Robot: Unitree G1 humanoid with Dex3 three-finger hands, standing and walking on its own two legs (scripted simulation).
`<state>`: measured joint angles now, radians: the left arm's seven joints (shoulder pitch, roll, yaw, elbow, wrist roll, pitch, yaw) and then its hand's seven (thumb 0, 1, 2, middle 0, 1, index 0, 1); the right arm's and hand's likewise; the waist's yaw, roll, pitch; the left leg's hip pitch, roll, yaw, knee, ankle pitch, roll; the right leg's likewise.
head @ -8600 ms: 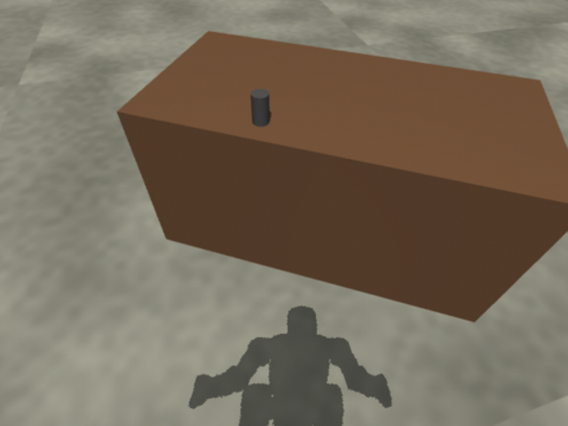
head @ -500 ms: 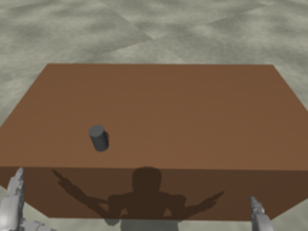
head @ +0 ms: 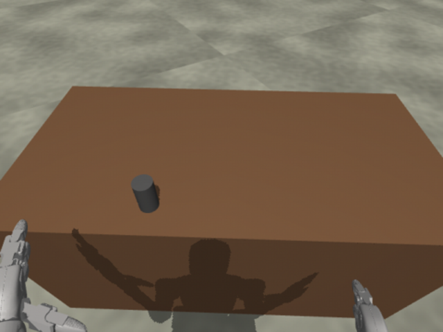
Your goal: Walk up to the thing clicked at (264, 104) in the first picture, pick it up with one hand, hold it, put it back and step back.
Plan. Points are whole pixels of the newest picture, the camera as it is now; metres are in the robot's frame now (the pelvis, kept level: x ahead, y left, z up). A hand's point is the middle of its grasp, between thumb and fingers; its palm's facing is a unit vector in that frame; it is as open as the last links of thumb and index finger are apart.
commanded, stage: go down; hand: left
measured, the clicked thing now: (145, 194) +0.45 +0.21 -0.08
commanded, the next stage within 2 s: none
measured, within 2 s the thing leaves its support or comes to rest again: neither
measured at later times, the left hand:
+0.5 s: hand (39, 222) +0.29 +0.34 +0.04, palm faces +0.23 -0.97 -0.12, open 17.3 cm
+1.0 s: hand (32, 205) +0.32 +0.37 +0.05, palm faces +0.16 -0.99 -0.02, open 17.5 cm
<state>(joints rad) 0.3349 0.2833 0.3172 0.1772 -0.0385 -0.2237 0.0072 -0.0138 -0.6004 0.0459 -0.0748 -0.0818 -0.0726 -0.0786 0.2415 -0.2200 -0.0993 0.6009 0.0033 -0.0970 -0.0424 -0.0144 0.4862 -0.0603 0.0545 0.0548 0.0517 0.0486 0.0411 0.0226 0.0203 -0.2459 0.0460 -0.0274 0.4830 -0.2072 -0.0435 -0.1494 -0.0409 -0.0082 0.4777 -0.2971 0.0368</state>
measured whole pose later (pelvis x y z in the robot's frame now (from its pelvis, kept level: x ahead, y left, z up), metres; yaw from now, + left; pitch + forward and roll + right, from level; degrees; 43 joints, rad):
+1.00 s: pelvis +0.00 +0.02 -0.03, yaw -1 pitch +8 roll -2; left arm -0.31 0.64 0.62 0.91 -0.28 -0.31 -0.58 -0.01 -0.53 0.09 -0.04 -0.05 -0.03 -0.05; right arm 0.25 -0.23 0.02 0.55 0.00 -0.18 -0.09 -0.01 0.50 -0.06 0.05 0.06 0.05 0.05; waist -0.05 -0.03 -0.08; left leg -0.59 0.05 -0.03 0.77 -0.32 -0.02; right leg -0.47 -0.03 0.00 0.71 -0.38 0.06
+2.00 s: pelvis +0.00 +0.03 -0.05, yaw -2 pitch +15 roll -4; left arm -0.49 0.81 0.69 0.98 -0.24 -0.19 -0.65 -0.02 -0.58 0.09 -0.05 -0.05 -0.04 -0.06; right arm 0.33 -0.26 0.07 0.36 0.00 -0.23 -0.11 -0.02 0.52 -0.06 0.06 0.06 0.05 0.05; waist -0.08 -0.02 -0.14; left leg -0.82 0.07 -0.04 0.98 -0.42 -0.02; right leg -0.68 -0.01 0.00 0.89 -0.47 0.07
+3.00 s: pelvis +0.00 +0.03 -0.06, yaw -2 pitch +15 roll -4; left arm -0.45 0.77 0.69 0.90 -0.23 -0.17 -0.63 -0.02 -0.60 0.07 -0.06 -0.07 -0.05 -0.07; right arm 0.35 -0.26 0.05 0.36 0.00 -0.22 -0.12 -0.02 0.52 -0.06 0.06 0.06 0.05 0.05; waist -0.07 -0.02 -0.15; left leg -0.83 0.07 -0.05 1.00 -0.43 -0.02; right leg -0.68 -0.02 0.00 0.90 -0.48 0.07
